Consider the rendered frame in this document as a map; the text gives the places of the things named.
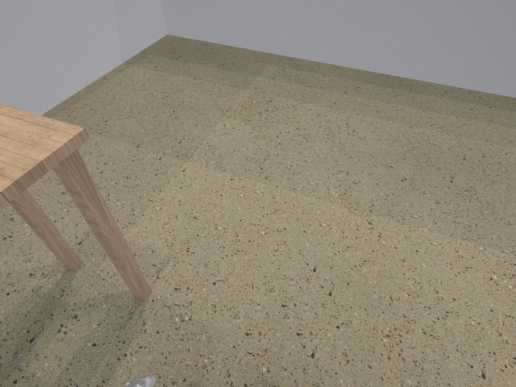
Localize table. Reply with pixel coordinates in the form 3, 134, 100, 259
0, 104, 152, 302

